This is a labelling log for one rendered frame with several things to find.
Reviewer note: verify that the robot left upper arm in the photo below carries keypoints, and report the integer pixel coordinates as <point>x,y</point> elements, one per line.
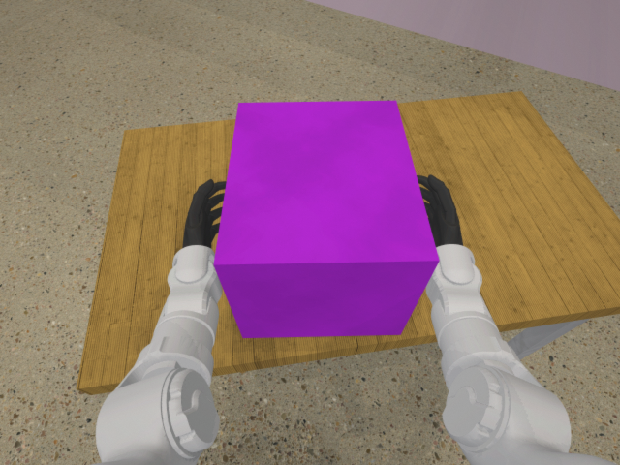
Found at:
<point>167,419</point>

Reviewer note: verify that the robot right hand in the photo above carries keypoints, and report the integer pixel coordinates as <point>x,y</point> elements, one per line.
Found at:
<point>441,211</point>

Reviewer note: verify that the robot left forearm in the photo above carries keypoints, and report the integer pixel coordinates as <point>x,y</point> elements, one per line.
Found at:
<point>185,333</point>

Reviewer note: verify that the robot right forearm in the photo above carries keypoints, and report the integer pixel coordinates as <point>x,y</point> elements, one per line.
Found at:
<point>464,328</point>

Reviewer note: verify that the robot left hand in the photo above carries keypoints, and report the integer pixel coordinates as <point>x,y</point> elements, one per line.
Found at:
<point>198,227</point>

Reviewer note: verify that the robot right upper arm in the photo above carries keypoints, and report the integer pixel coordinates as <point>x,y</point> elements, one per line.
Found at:
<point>499,419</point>

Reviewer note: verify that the carton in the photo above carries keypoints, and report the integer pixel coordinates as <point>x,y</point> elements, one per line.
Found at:
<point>323,229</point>

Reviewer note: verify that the table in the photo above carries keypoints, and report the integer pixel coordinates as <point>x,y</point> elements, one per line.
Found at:
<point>544,239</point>

